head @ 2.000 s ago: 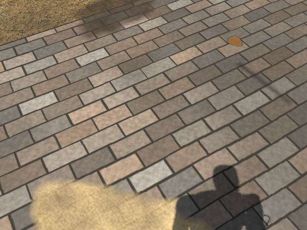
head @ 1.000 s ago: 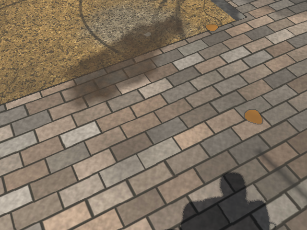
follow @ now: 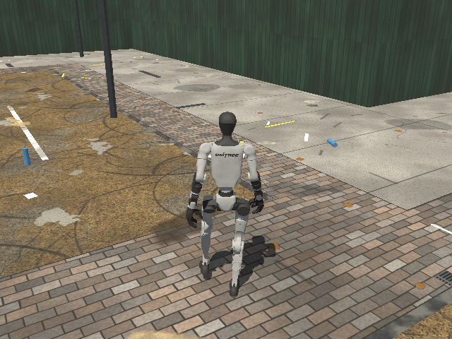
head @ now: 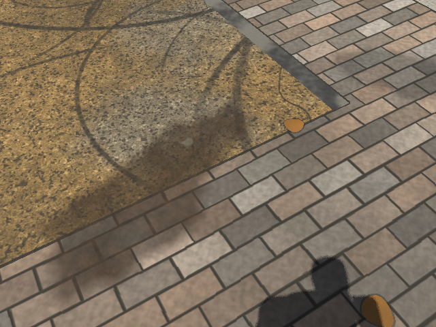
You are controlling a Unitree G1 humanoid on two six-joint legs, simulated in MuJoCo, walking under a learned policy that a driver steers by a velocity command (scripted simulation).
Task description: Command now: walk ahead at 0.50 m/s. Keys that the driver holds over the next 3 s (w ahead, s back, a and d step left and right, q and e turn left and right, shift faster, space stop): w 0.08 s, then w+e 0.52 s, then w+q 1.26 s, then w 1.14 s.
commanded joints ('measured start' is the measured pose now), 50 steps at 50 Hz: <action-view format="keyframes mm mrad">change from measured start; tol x32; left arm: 1 46 120 15 -34 -1 -15 4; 32 -435 45 5 -259 26 76 -54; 40 57 303 82 -112 67 21 0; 50 -103 116 29 -94 3 -27 16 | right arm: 1 -100 -24 6 -75 7 -9 3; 8 -183 -54 3 -129 10 -33 -4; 12 324 -223 -56 -10 -36 -70 -43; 50 178 -8 -22 2 5 22 1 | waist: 1 3 -98 69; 13 -123 208 -356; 50 -54 -106 42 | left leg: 1 -20 -24 46 -131 81 -8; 8 44 -81 53 -307 -34 47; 11 553 -104 40 -427 -13 101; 13 965 365 -626 -568 -123 249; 18 478 159 -145 -710 -78 106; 37 754 155 161 -448 808 131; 39 439 73 174 21 377 94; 40 66 -121 149 389 -479 51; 50 6 9 -14 242 -57 36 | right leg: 1 -27 -261 143 -97 345 -91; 10 106 -286 158 233 783 -68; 13 -520 -14 77 1006 -358 -1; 14 -567 -89 156 1069 -274 -15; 35 -527 -101 -33 390 25 -38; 38 -134 -45 -41 243 43 -90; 40 426 -567 646 133 9 -254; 50 -91 -347 35 -75 236 -33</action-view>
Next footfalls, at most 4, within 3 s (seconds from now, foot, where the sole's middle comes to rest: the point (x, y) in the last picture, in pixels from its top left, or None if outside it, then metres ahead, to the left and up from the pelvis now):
0.22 left None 0.30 0.12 -0.78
0.76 right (282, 320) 0.52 -0.12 -0.78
1.32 left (235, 232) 0.83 0.02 -0.78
1.88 right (256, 154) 1.20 -0.06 -0.78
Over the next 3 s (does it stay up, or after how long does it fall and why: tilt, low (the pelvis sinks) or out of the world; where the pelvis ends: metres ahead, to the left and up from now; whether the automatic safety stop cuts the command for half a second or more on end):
stays up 1.52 0.22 -0.02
